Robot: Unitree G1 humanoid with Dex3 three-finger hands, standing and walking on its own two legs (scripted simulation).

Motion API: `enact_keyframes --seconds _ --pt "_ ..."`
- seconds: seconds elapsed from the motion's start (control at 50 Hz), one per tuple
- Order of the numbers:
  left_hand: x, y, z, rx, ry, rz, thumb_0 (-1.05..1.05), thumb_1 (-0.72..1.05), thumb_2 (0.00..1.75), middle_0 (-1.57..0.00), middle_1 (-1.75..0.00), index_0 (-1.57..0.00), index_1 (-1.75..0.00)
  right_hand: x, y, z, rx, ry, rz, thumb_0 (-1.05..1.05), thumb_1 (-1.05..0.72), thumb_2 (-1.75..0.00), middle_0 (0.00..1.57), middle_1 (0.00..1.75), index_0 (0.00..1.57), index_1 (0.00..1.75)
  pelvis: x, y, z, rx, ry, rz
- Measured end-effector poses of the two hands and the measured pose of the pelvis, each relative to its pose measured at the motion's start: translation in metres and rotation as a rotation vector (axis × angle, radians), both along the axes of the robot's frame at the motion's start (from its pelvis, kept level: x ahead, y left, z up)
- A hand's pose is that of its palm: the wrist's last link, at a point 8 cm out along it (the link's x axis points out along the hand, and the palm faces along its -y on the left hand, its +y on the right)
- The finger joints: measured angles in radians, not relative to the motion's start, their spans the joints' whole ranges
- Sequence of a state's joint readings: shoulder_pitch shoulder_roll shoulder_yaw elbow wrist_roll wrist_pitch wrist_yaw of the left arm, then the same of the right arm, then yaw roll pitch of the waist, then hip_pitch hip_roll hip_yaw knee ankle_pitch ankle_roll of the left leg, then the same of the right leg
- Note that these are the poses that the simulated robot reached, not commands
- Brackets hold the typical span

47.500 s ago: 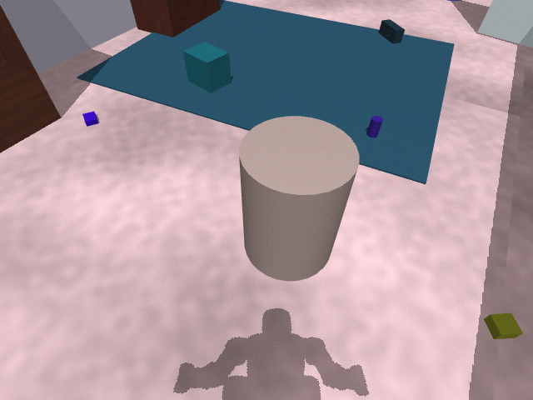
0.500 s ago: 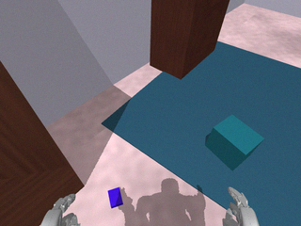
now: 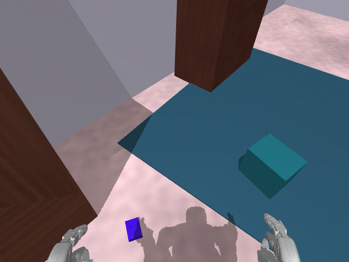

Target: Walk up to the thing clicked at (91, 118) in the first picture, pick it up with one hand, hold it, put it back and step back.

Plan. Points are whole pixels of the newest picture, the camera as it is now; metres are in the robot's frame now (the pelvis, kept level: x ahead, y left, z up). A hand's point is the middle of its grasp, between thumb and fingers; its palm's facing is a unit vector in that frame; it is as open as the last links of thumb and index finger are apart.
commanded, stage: home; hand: left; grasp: from above
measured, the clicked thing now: (133, 229) +0.43 +0.19 -0.70
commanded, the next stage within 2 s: stand in 0.76 s
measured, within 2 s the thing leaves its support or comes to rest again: neither
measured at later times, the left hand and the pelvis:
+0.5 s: hand out of the picture +0.16 +0.18 -0.05, palm faces +0.04 -0.98 -0.21, open 7.4 cm; pelvis +0.00 +0.00 +0.00, yaw +0 degrees
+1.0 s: hand out of the picture +0.15 +0.21 -0.09, palm faces +0.00 -0.95 -0.32, open 7.4 cm; pelvis -0.01 +0.00 +0.02, yaw +0 degrees
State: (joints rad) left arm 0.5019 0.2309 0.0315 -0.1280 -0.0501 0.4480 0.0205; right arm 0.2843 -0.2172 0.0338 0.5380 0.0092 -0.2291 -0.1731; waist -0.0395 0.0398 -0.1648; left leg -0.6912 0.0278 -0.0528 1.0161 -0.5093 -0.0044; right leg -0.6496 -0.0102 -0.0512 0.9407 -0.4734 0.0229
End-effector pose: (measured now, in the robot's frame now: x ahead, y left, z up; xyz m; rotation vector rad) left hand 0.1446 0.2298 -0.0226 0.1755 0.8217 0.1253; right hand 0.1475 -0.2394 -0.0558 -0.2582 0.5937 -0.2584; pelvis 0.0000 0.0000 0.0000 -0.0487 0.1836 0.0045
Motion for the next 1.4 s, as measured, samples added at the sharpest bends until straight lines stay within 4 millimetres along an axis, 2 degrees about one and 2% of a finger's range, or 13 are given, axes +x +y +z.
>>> enact_keyframes --seconds 0.86,0.94,1.02,1.16,1.28,1.4 --pt "0.0 0.0 -0.001 0.001 0.001 -0.003 0.01 0.9 0.89 -0.21 -0.3 -0.2 -0.3 -0.002 -0.003 0.0 -0.004 0.01 -0.009 0.02 -0.91 -0.9 0.2 0.3 0.21 0.3 0.0 0.0 0.0 0.0 0.002 0.0" --pt "0.005 0.012 -0.02 0.09 -0.021 -0.041 0.01 0.9 0.89 -0.21 -0.3 -0.2 -0.3 -0.009 -0.006 -0.016 -0.044 0.222 0.118 0.01 -0.91 -0.9 0.2 0.3 0.21 0.29 -0.008 0.0 0.008 0.027 -0.082 -0.007" --pt "-0.008 0.03 -0.035 0.123 0.054 -0.026 0.01 0.9 0.89 -0.21 -0.3 -0.2 -0.3 -0.026 -0.018 -0.021 -0.019 0.37 0.123 0.02 -0.91 -0.9 0.21 0.3 0.21 0.3 -0.012 -0.001 0.018 0.045 -0.124 -0.007" --pt "-0.052 0.05 -0.049 0.135 0.214 0.04 0.01 0.9 0.89 -0.21 -0.3 -0.2 -0.3 -0.056 -0.033 -0.017 0.004 0.481 0.04 0.02 -0.91 -0.9 0.2 0.3 0.21 0.3 -0.009 0.002 0.032 0.046 -0.167 -0.005" --pt "-0.084 0.054 -0.052 0.116 0.318 0.079 0.01 0.9 0.89 -0.21 -0.3 -0.2 -0.3 -0.073 -0.032 -0.014 0.019 0.541 0.002 0.01 -0.91 -0.9 0.2 0.3 0.21 0.3 -0.006 0.006 0.043 0.043 -0.199 -0.003" --pt "-0.105 0.053 -0.051 0.097 0.385 0.097 0.01 0.9 0.89 -0.21 -0.3 -0.2 -0.3 -0.083 -0.024 -0.011 0.043 0.577 -0.014 0.01 -0.91 -0.9 0.2 0.3 0.21 0.3 -0.007 0.008 0.053 0.043 -0.224 -0.001"
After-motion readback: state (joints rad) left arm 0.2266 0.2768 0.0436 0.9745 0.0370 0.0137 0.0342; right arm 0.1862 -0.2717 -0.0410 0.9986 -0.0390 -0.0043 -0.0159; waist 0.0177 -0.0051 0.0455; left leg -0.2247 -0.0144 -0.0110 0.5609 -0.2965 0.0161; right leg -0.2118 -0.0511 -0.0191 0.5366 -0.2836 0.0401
